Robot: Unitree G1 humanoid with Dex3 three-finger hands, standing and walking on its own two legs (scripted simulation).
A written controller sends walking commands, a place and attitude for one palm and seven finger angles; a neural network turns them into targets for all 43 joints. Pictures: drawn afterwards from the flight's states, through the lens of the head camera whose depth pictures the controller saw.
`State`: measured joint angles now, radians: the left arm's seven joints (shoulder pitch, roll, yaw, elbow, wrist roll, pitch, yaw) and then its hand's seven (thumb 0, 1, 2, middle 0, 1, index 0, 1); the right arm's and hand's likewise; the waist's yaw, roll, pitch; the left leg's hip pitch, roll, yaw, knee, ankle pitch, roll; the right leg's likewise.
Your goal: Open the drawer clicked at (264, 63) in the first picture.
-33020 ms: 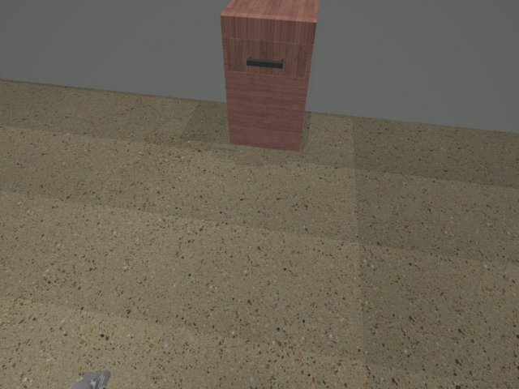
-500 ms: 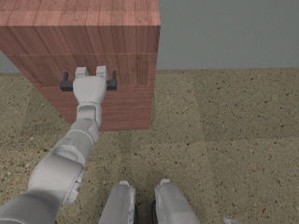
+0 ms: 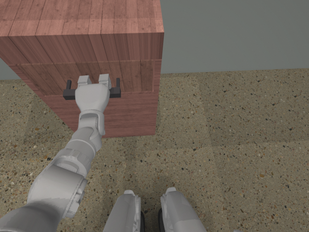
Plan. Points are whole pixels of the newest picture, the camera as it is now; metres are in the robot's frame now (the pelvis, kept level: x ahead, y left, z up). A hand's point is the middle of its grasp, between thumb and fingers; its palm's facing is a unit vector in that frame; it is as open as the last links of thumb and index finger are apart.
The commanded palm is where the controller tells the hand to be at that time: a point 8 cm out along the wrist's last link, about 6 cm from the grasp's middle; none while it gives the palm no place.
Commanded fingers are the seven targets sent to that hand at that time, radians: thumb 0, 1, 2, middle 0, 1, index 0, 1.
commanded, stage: lift the fingers back up to retry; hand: left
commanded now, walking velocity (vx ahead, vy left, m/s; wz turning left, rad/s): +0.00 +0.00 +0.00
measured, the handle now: (93, 87) +0.55 +0.18 -0.07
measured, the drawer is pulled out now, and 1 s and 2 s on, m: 0.00 0.00 0.00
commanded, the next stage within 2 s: re-aim the fingers above the handle in 0.52 s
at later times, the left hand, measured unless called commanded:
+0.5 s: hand (94, 97) +0.47 +0.15 -0.01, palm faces -0.11 -0.07 -0.99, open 13.8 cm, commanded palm +0.45 +0.15 +0.05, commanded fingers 0.00 -0.50 0.30 -0.30 -1.20 -0.30 -1.20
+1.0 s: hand (95, 100) +0.46 +0.14 +0.00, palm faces -0.07 -0.05 -1.00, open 13.8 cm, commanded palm +0.44 +0.14 +0.05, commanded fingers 0.00 -0.50 0.30 -0.30 -1.20 -0.30 -1.20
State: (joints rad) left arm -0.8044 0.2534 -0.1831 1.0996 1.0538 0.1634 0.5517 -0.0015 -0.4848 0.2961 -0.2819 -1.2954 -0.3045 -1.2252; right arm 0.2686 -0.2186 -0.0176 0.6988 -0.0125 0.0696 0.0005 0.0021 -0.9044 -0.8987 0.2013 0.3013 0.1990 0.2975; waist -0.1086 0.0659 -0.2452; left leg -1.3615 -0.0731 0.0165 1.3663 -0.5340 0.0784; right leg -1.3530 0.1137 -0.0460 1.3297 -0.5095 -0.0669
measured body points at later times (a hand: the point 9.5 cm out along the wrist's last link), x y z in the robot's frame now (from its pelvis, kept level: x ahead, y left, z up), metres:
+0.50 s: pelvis +0.06 -0.01 +0.06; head +0.18 -0.01 +0.50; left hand +0.47 +0.15 +0.05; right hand +0.12 -0.26 -0.08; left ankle +0.04 +0.07 -0.59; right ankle +0.05 -0.08 -0.59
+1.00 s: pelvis +0.05 -0.01 +0.06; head +0.16 -0.02 +0.49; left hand +0.46 +0.15 +0.05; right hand +0.12 -0.25 -0.09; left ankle +0.04 +0.07 -0.59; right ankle +0.05 -0.08 -0.59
